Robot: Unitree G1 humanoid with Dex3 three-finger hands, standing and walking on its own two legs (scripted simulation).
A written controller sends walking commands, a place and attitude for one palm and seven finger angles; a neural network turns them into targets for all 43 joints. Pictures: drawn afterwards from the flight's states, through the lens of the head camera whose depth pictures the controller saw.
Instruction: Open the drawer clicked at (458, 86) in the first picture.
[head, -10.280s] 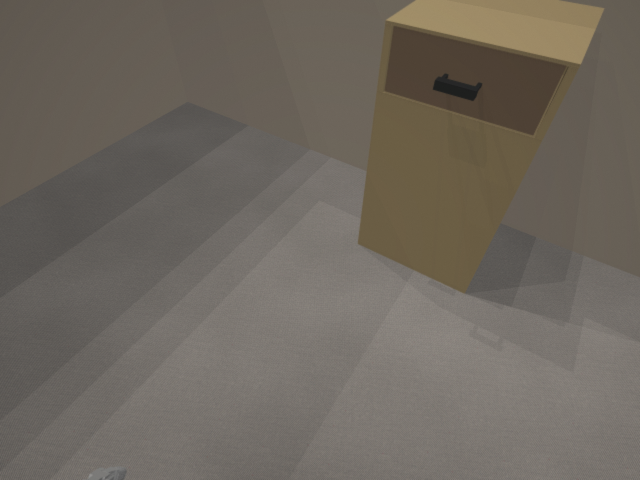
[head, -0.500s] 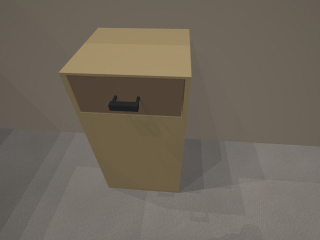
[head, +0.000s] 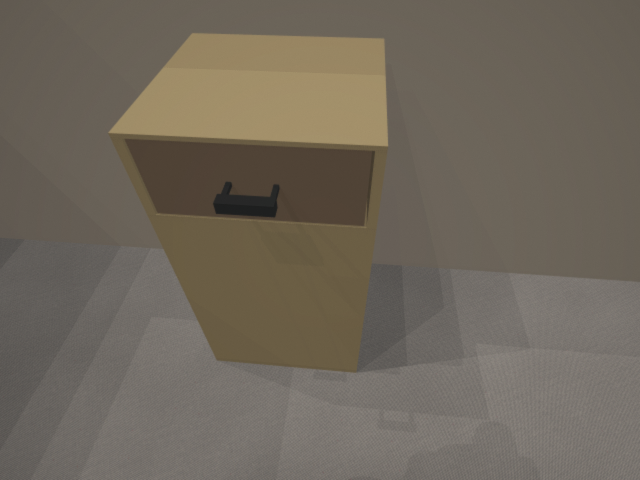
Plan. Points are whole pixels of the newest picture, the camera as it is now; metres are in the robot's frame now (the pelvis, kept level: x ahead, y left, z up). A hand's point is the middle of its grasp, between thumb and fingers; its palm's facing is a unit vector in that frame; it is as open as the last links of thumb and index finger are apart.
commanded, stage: come to a stop and stand still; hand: left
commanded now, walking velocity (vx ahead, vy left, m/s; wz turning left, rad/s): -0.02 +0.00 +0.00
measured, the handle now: (248, 197) +0.57 +0.17 +0.01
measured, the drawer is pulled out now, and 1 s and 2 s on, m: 0.00 0.00 0.00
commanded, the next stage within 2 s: look again from close up in 0.88 s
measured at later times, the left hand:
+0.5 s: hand out of the picture -0.02 +0.18 -0.18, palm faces +0.06 -0.98 -0.18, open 7.3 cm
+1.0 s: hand out of the picture -0.06 +0.15 -0.18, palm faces +0.08 -0.99 -0.12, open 7.3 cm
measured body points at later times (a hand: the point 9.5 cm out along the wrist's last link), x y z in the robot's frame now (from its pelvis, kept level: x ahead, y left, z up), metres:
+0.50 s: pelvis -0.02 +0.01 +0.00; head -0.03 +0.01 +0.45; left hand -0.02 +0.23 -0.16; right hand -0.02 -0.20 -0.16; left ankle -0.01 +0.10 -0.74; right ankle +0.03 -0.11 -0.74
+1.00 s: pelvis -0.03 +0.01 +0.00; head -0.04 +0.01 +0.45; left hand -0.06 +0.20 -0.17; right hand -0.05 -0.19 -0.16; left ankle -0.01 +0.10 -0.74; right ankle +0.03 -0.11 -0.74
